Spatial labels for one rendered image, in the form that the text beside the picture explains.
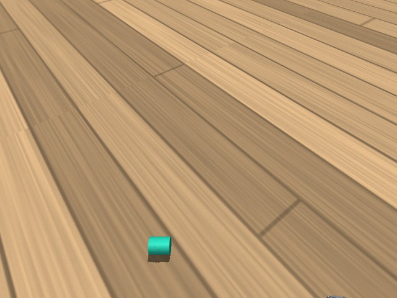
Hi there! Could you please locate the can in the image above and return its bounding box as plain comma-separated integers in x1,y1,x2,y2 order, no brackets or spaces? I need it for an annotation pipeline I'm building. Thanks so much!
148,237,171,255

